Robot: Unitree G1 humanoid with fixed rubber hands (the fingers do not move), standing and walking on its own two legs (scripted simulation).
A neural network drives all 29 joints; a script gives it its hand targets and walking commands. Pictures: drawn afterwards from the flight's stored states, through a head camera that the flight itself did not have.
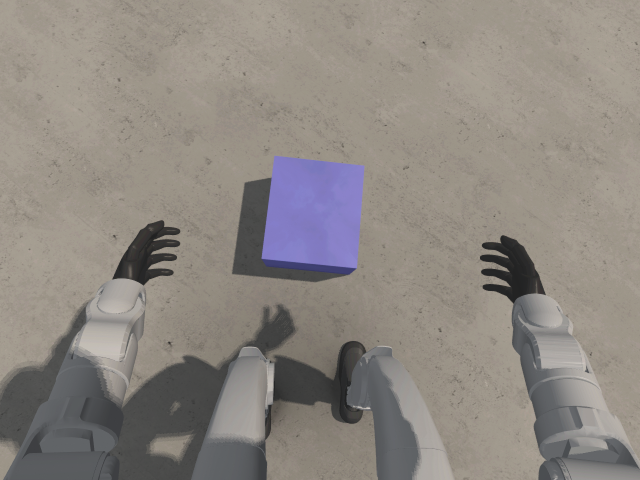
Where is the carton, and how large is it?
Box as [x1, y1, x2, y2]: [262, 156, 363, 274]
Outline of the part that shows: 274,156 262,251 262,259 266,266 347,274 350,273 356,268 363,166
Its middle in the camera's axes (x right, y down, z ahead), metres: -0.02 -0.05 +1.03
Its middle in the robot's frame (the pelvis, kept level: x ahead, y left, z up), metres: +0.54 +0.01 -0.62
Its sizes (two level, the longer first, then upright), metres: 0.269 0.234 0.148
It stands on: the floor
